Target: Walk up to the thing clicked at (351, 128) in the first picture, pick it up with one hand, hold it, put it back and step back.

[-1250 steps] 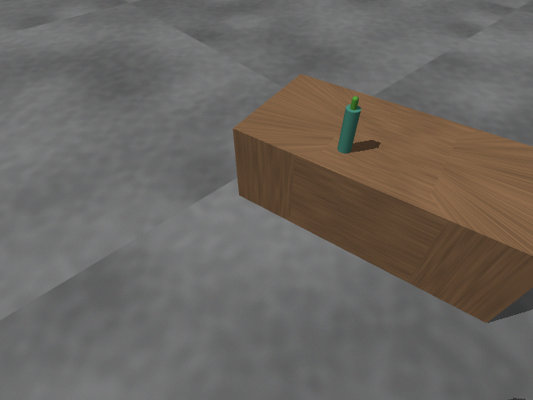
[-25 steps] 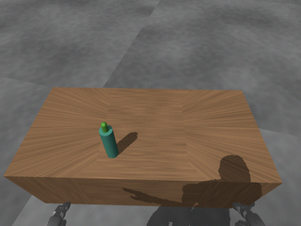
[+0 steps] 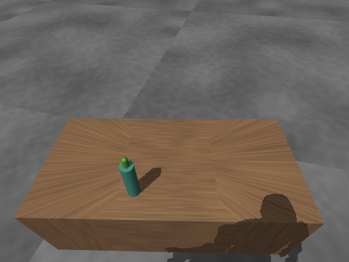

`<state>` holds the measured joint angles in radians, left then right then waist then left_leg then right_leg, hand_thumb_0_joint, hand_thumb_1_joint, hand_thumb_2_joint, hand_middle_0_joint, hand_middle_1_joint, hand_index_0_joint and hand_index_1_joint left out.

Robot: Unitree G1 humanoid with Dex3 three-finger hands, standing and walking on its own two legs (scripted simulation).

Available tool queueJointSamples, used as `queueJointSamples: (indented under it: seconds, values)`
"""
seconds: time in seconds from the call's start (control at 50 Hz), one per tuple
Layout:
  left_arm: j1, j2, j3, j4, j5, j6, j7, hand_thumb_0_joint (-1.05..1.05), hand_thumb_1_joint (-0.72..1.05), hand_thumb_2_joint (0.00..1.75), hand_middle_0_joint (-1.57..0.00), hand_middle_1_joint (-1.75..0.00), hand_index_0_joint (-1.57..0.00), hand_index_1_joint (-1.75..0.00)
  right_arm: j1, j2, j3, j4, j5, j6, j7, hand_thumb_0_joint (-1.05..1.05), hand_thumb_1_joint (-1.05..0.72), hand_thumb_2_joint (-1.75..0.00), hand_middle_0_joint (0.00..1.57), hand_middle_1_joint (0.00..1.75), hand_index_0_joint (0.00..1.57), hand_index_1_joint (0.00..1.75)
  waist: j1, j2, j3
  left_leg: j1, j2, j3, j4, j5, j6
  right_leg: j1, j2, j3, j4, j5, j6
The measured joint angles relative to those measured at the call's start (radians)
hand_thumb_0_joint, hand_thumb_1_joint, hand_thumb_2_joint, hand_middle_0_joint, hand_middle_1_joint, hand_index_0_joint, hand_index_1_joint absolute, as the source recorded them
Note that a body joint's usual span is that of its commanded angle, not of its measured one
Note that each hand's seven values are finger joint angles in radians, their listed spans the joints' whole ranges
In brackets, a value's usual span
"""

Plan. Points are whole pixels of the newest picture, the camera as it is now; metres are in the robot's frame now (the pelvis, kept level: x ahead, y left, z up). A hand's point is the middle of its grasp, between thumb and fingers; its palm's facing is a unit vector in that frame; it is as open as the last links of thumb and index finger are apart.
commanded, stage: stand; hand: left
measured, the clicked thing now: (129, 176) +0.50 +0.19 -0.24
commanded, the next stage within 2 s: step back in 1.82 s
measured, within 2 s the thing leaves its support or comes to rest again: neither
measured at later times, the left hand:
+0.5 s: hand out of the picture +0.04 +0.25 -0.15, palm faces -0.01 -0.94 -0.35, open 7.4 cm
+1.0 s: hand out of the picture +0.09 +0.24 -0.15, palm faces -0.02 -0.94 -0.34, open 7.4 cm
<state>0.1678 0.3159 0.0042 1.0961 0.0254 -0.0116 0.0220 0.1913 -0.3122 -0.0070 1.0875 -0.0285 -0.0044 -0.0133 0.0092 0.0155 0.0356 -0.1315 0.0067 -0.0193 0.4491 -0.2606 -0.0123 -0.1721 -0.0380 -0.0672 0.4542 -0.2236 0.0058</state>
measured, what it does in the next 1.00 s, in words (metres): stands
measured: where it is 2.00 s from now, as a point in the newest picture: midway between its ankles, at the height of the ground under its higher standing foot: outside the picture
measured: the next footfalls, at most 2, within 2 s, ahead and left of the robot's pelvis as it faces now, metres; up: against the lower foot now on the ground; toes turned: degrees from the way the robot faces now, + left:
none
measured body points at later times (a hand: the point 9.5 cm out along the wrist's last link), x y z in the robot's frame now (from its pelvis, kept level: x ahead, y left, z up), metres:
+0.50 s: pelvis -0.01 +0.00 +0.01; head -0.01 -0.01 +0.46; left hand +0.04 +0.30 -0.13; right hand +0.05 -0.29 -0.14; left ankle -0.01 +0.13 -0.74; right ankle +0.02 -0.12 -0.74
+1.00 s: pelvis +0.01 +0.00 +0.01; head +0.01 -0.01 +0.46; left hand +0.09 +0.29 -0.12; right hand +0.07 -0.30 -0.13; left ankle -0.01 +0.13 -0.74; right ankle +0.02 -0.12 -0.74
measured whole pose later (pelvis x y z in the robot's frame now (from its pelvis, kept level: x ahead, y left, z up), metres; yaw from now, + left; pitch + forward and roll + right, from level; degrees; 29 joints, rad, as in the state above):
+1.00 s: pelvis +0.01 +0.00 +0.01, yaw -1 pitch -3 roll +0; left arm 0.09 0.32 0.01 1.18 0.01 -0.02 0.01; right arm 0.12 -0.34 0.00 1.15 -0.02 -0.01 -0.01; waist 0.01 0.02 0.04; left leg -0.06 0.02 0.00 0.31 -0.20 -0.02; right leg -0.11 -0.02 -0.05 0.32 -0.16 0.00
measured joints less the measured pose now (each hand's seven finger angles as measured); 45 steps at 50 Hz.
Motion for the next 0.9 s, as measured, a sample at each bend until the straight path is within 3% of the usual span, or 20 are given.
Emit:
queueJointSamples:
  seconds: [0.32, 0.9]
  values:
    - [-0.038, 0.006, 0.006, 0.084, -0.001, -0.001, -0.008, 0.01, 0.91, 0.90, -0.21, -0.30, -0.20, -0.30, -0.029, -0.015, -0.002, 0.053, 0.003, -0.002, 0.005, 0.00, -0.90, -0.90, 0.20, 0.30, 0.20, 0.30, 0.003, 0.003, 0.006, 0.035, 0.003, 0.002, -0.091, 0.059, -0.002, 0.035, 0.005, 0.000, -0.093, 0.061, 0.000]
    - [-0.071, 0.005, 0.000, 0.091, -0.011, -0.005, -0.012, 0.01, 0.91, 0.90, -0.21, -0.30, -0.20, -0.30, -0.067, -0.029, 0.010, 0.062, 0.012, -0.008, 0.006, 0.00, -0.90, -0.90, 0.20, 0.30, 0.20, 0.30, -0.001, 0.004, 0.012, 0.063, 0.010, 0.015, -0.136, 0.061, -0.005, 0.053, 0.014, 0.012, -0.127, 0.061, -0.001]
